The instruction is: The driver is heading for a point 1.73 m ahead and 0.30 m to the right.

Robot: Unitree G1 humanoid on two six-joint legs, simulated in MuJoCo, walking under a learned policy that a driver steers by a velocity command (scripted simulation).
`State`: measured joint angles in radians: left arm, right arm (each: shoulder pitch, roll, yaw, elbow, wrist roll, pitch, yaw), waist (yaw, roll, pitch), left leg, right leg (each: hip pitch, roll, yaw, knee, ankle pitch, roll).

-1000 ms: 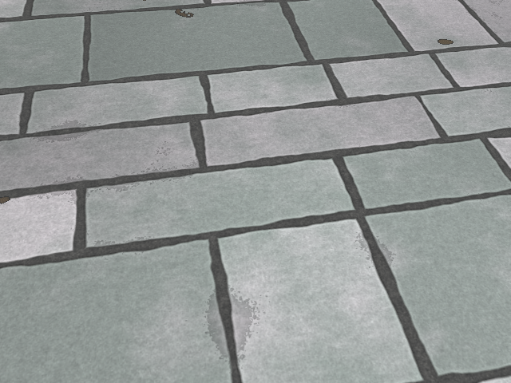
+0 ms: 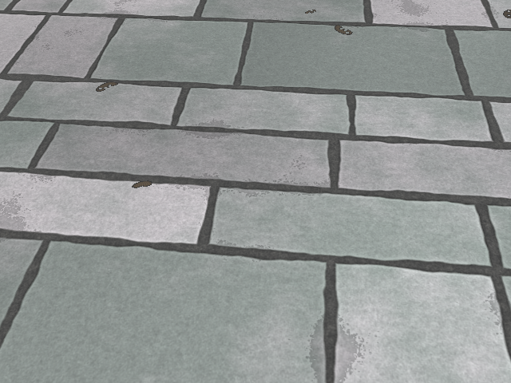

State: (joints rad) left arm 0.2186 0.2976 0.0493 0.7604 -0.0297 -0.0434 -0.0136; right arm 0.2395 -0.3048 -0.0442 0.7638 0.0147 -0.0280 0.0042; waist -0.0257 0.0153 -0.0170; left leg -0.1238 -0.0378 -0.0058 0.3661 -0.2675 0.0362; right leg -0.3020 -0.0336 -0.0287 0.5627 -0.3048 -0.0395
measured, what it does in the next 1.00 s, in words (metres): walks ahead, turning right: right foot, then left foot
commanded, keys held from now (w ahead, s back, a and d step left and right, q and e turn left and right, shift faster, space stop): w+e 0.52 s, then w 0.28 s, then w+q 0.20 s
